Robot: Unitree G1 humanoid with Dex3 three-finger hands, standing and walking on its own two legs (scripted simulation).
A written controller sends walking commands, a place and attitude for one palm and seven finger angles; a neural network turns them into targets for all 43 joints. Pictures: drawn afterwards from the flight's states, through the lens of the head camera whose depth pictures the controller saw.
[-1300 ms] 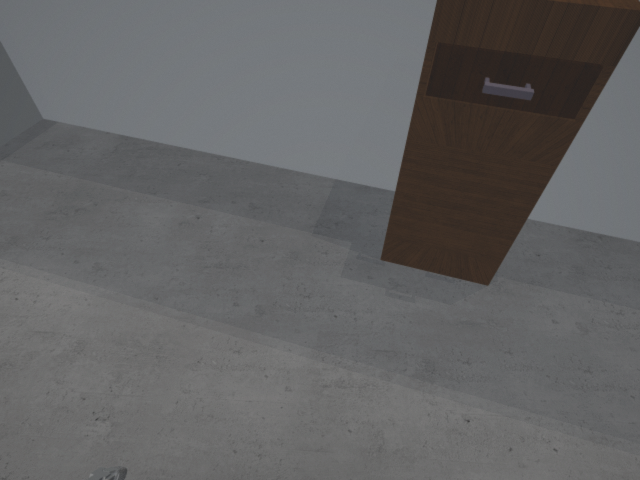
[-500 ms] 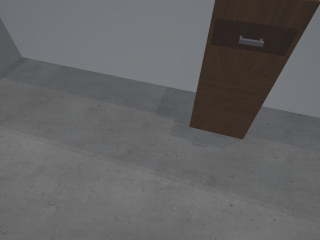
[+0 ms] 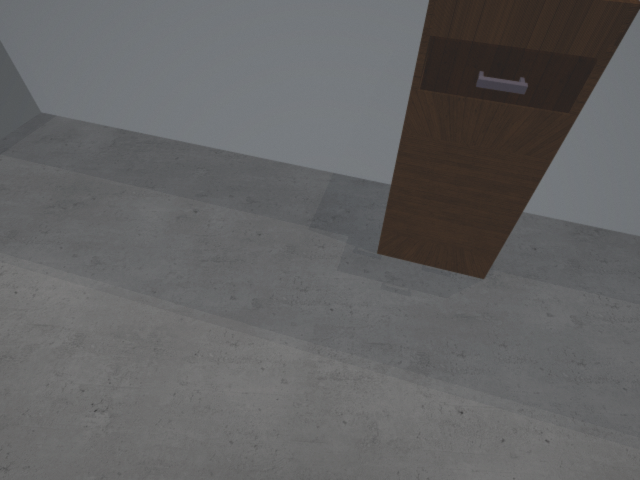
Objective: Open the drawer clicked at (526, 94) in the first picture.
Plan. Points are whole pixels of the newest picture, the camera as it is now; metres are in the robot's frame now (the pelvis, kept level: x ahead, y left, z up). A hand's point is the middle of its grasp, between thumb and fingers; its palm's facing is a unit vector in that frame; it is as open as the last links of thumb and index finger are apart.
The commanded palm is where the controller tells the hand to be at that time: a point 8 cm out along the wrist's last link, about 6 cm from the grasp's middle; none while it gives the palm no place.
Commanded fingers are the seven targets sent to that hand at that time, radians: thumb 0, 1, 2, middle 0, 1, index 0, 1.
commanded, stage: look at it before walking up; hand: left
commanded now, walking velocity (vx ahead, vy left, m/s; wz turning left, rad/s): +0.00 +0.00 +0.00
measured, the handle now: (501, 81) +1.02 -0.40 +0.02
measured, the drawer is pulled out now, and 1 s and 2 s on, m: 0.00 0.00 0.00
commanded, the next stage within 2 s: walk to a spot facing it in 0.14 s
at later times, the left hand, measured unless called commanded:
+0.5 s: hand out of the picture +0.07 +0.22 -0.17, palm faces -0.10 -0.95 -0.29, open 7.4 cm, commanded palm none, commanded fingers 0.00 0.90 0.90 -0.20 -0.30 -0.20 -0.30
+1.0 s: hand out of the picture +0.08 +0.18 -0.17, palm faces -0.27 -0.93 -0.24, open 7.4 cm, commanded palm none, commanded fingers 0.00 0.90 0.90 -0.20 -0.30 -0.20 -0.30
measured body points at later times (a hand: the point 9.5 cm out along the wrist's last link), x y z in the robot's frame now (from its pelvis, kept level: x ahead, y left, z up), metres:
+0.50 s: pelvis +0.00 +0.00 -0.01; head +0.02 -0.01 +0.44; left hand +0.08 +0.27 -0.15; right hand +0.07 -0.28 -0.15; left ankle +0.00 +0.13 -0.74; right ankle +0.00 -0.12 -0.74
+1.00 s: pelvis -0.02 +0.00 -0.01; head +0.02 -0.01 +0.44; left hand +0.10 +0.23 -0.15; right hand +0.01 -0.29 -0.14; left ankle +0.00 +0.15 -0.71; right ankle +0.00 -0.10 -0.75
